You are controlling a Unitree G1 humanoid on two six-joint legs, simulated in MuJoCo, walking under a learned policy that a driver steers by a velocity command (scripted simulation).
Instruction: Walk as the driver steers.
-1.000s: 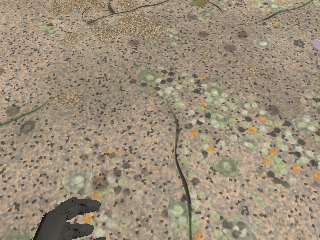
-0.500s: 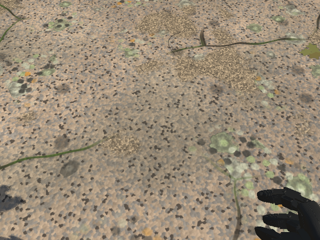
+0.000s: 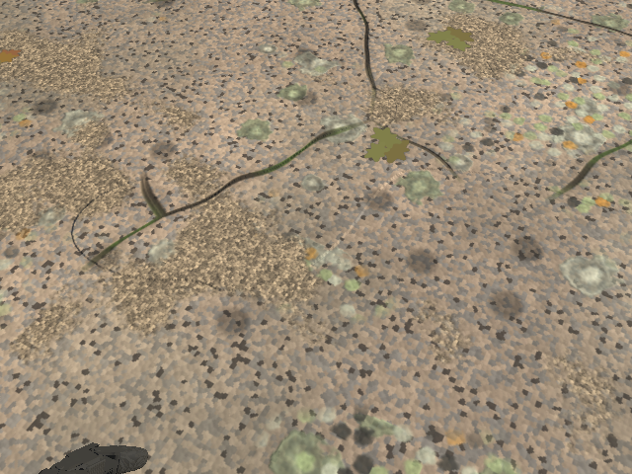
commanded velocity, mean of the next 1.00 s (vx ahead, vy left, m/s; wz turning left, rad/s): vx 0.89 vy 0.00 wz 0.24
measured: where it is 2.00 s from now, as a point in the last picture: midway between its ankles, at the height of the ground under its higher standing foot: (325, 237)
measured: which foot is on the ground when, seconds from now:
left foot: down 0.00-0.02, up 0.04-0.44, down 0.46-0.88, up 0.90-1.00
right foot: up 0.00-0.00, down 0.02-0.48, up 0.50-0.88, down 0.90-1.00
